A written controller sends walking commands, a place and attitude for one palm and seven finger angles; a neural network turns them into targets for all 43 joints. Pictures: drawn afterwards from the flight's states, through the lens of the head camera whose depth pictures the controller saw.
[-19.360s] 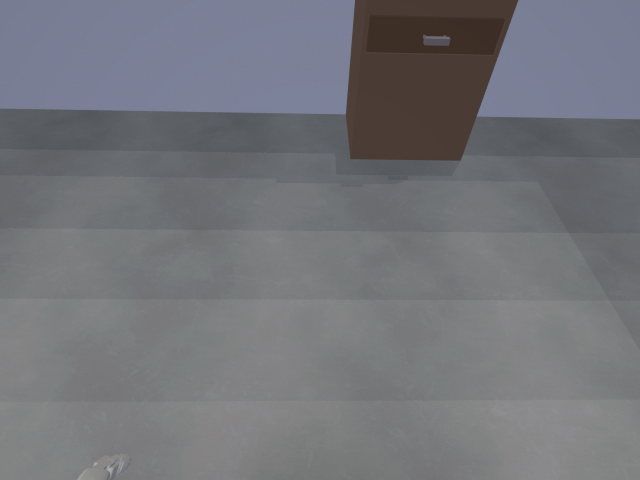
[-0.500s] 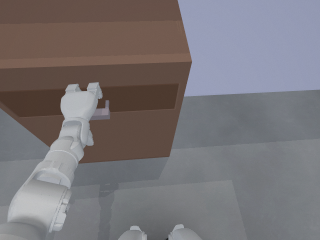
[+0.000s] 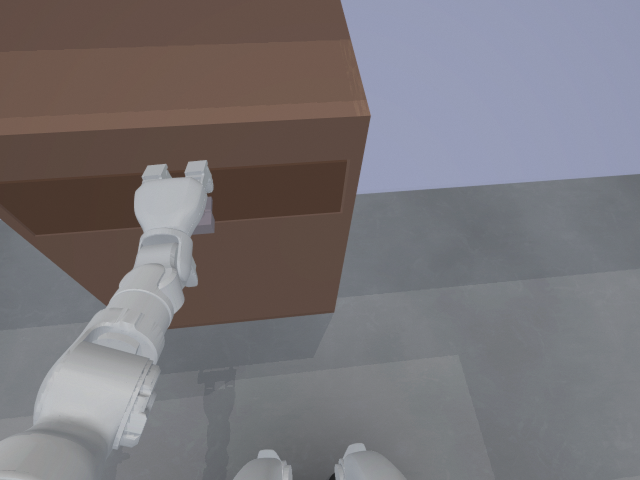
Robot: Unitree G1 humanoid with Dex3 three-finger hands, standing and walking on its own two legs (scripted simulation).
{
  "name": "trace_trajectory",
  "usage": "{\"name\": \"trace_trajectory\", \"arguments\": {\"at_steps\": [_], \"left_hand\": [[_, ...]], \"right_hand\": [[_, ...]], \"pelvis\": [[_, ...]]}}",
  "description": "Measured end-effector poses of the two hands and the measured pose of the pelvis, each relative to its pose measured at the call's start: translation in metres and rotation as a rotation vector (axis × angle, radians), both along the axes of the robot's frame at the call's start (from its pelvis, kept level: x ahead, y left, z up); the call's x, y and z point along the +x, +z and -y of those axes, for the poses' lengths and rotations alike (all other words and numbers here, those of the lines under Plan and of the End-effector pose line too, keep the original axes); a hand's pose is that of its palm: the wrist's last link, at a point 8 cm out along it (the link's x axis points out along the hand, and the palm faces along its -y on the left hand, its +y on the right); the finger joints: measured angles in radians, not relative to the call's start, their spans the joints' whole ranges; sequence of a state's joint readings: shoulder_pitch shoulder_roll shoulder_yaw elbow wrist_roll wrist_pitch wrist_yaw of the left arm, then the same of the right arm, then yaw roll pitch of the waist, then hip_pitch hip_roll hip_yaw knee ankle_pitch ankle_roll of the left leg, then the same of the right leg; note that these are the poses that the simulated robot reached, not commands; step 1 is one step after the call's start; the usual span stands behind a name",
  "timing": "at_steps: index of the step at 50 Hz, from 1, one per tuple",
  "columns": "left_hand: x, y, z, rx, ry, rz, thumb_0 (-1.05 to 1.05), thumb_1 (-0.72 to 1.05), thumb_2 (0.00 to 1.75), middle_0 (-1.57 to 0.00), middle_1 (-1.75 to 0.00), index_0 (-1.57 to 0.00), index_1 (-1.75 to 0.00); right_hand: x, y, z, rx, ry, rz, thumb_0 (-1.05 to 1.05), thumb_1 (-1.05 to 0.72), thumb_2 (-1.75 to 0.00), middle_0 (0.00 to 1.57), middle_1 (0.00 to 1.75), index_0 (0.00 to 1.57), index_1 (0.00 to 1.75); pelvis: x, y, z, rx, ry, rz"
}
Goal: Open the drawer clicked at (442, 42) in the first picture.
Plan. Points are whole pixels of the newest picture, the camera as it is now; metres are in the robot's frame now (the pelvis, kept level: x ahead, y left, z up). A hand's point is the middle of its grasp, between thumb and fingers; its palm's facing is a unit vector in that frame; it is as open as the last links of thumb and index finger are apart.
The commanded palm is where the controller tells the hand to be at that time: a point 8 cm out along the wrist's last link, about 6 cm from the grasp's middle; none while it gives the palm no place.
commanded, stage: re-aim the fingers above the handle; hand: left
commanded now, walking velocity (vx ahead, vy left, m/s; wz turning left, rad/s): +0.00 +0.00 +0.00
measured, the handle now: (182, 214) +0.53 +0.20 -0.08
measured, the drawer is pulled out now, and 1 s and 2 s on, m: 0.00 0.00 0.00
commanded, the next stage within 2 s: lower the fingers behind the handle in 1.50 s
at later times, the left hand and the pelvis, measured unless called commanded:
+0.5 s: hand (194, 214) +0.49 +0.16 -0.02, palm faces -0.01 -0.07 -1.00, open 13.8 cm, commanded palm +0.47 +0.17 +0.03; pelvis +0.00 +0.00 -0.01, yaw +0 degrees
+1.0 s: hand (187, 224) +0.48 +0.17 -0.03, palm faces -0.06 -0.08 -1.00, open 13.8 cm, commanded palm +0.47 +0.18 +0.03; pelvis +0.01 +0.00 -0.01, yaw +1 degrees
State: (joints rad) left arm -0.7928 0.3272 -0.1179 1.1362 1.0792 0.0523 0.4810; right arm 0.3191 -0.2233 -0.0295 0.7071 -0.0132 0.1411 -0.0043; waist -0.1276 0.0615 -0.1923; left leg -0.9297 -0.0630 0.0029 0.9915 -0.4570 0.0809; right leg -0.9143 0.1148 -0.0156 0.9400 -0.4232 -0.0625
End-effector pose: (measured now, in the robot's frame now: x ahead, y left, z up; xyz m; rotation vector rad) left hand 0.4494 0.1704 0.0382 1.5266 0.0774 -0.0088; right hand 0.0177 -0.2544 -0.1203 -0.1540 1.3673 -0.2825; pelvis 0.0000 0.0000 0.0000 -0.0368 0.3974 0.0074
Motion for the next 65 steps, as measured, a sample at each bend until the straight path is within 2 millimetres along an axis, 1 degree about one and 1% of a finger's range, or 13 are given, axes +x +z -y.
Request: {"name": "trace_trajectory", "arguments": {"at_steps": [5, 14, 17, 24, 29, 33, 38, 41, 44, 49, 56, 60, 65], "left_hand": [[0.003, -0.002, 0.000, -0.001, -0.012, 0.027, 0.00, -0.49, 0.30, -0.32, -1.21, -0.32, -1.20], [0.003, -0.008, -0.024, 0.055, 0.056, 0.011, 0.00, -0.49, 0.31, -0.32, -1.20, -0.32, -1.20], [0.003, -0.010, -0.020, 0.036, 0.041, -0.016, 0.00, -0.49, 0.30, -0.32, -1.20, -0.32, -1.20], [0.014, -0.002, 0.008, -0.029, -0.053, 0.038, 0.00, -0.49, 0.30, -0.32, -1.21, -0.32, -1.20], [0.016, -0.002, 0.011, -0.007, -0.030, 0.083, 0.00, -0.49, 0.30, -0.37, -1.24, -0.34, -1.22], [0.016, -0.005, 0.005, 0.040, 0.027, 0.055, 0.00, -0.49, 0.30, -0.35, -1.23, -0.34, -1.24], [0.013, -0.008, -0.019, 0.039, 0.114, -0.027, 0.01, -0.49, 0.31, -0.34, -1.22, -0.34, -1.23], [0.010, -0.008, -0.028, 0.039, 0.095, -0.060, 0.00, -0.49, 0.31, -0.33, -1.21, -0.33, -1.22], [0.007, -0.010, -0.025, 0.033, 0.028, -0.074, 0.00, -0.49, 0.31, -0.33, -1.21, -0.33, -1.21], [0.011, -0.015, -0.007, -0.032, -0.070, -0.024, 0.00, -0.49, 0.30, -0.32, -1.21, -0.32, -1.20], [0.016, -0.017, 0.001, -0.021, -0.047, 0.088, 0.00, -0.49, 0.30, -0.38, -1.25, -0.34, -1.22], [0.017, -0.013, -0.001, 0.018, 0.012, 0.074, 0.00, -0.49, 0.31, -0.37, -1.24, -0.37, -1.24], [0.015, -0.002, -0.014, 0.023, 0.099, 0.004, 0.00, -0.49, 0.31, -0.34, -1.22, -0.37, -1.24]], "right_hand": [[-0.016, -0.001, 0.006, -0.024, -0.010, -0.012, 0.00, -0.90, -0.90, 0.20, 0.30, 0.20, 0.30], [-0.029, -0.005, 0.009, -0.024, -0.011, -0.045, 0.00, -0.91, -0.90, 0.20, 0.30, 0.20, 0.30], [-0.027, -0.004, 0.008, -0.025, -0.004, -0.047, 0.00, -0.91, -0.90, 0.20, 0.30, 0.20, 0.30], [-0.015, -0.002, 0.008, -0.041, 0.002, -0.019, 0.00, -0.90, -0.90, 0.20, 0.30, 0.20, 0.30], [-0.006, -0.007, 0.006, -0.021, 0.009, -0.010, 0.00, -0.90, -0.90, 0.20, 0.30, 0.20, 0.30], [0.000, -0.009, 0.003, -0.002, 0.005, 0.000, 0.00, -0.91, -0.90, 0.20, 0.30, 0.20, 0.30], [0.004, -0.004, 0.002, 0.003, 0.000, 0.011, 0.00, -0.90, -0.90, 0.20, 0.30, 0.20, 0.30], [0.004, 0.000, 0.004, -0.009, 0.004, 0.010, 0.00, -0.90, -0.90, 0.20, 0.30, 0.21, 0.30], [0.003, 0.002, 0.007, -0.025, 0.018, -0.002, 0.00, -0.90, -0.90, 0.20, 0.30, 0.21, 0.30], [0.004, 0.000, 0.015, -0.057, 0.031, -0.020, 0.00, -0.90, -0.90, 0.20, 0.30, 0.21, 0.30], [0.005, -0.009, 0.014, -0.049, 0.027, -0.032, 0.00, -0.91, -0.90, 0.20, 0.30, 0.20, 0.30], [0.005, -0.011, 0.006, -0.015, 0.011, -0.025, 0.00, -0.91, -0.90, 0.20, 0.30, 0.20, 0.30], [0.004, -0.004, -0.003, 0.013, -0.010, -0.002, 0.00, -0.91, -0.90, 0.20, 0.30, 0.20, 0.30]], "pelvis": [[-0.005, -0.004, 0.001, 0.002, -0.009, -0.013], [-0.010, -0.008, 0.000, 0.000, -0.004, -0.032], [-0.009, -0.007, 0.001, -0.002, 0.004, -0.032], [-0.003, -0.008, 0.000, -0.006, 0.008, -0.041], [0.000, -0.009, 0.000, -0.002, -0.007, -0.043], [-0.001, -0.007, 0.001, 0.005, -0.016, -0.039], [0.000, -0.002, 0.004, 0.010, -0.019, -0.031], [0.002, 0.000, 0.005, 0.007, -0.011, -0.029], [0.004, -0.001, 0.005, 0.000, 0.007, -0.030], [0.007, -0.008, 0.004, -0.008, 0.018, -0.046], [0.006, -0.014, 0.001, -0.007, 0.003, -0.065], [0.003, -0.010, 0.001, 0.000, -0.010, -0.052], [0.002, 0.000, 0.002, 0.007, -0.020, -0.024]]}}
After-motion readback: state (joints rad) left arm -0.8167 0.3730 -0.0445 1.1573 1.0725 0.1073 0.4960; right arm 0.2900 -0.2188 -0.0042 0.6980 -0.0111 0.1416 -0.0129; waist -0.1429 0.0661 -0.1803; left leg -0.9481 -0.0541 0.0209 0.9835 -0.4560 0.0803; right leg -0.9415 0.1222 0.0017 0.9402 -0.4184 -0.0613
